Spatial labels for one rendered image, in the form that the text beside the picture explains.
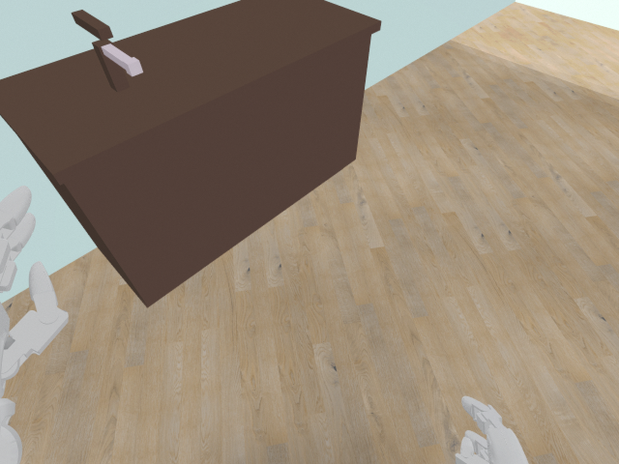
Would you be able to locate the right robot hand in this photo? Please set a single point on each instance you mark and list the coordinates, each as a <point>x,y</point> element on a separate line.
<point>501,445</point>

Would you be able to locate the robot left forearm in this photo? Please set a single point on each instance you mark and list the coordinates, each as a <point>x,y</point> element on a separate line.
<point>10,443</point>

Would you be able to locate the counter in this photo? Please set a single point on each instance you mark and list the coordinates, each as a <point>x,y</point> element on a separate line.
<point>239,113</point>

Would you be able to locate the tap lever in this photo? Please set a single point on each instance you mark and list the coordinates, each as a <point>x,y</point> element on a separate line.
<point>131,65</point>

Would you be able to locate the left robot hand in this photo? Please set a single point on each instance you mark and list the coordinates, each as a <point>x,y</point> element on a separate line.
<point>35,330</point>

